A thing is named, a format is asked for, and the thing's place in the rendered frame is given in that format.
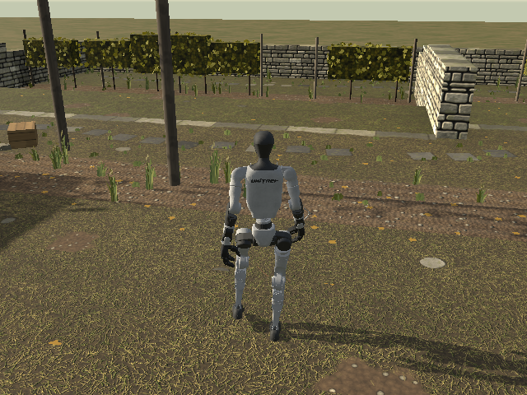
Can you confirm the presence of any robot left forearm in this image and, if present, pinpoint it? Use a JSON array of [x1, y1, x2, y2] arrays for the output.
[[221, 202, 237, 245]]

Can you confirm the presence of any robot right shin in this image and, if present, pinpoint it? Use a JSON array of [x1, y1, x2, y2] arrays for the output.
[[272, 276, 286, 330]]

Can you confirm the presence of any right robot upper arm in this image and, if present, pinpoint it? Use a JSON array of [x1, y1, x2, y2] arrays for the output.
[[281, 165, 301, 211]]

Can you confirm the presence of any robot right forearm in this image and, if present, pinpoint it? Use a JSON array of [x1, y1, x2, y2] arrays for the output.
[[292, 199, 305, 229]]

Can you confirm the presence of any left robot upper arm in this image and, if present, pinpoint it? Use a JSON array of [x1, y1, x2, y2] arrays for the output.
[[229, 166, 247, 214]]

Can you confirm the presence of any right robot hand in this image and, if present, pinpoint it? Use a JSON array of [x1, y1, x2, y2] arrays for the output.
[[287, 225, 305, 243]]

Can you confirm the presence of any robot right thigh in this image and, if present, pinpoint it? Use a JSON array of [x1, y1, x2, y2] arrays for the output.
[[271, 230, 292, 291]]

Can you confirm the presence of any left robot hand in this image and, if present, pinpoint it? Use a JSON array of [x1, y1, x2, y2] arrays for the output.
[[221, 244, 240, 267]]

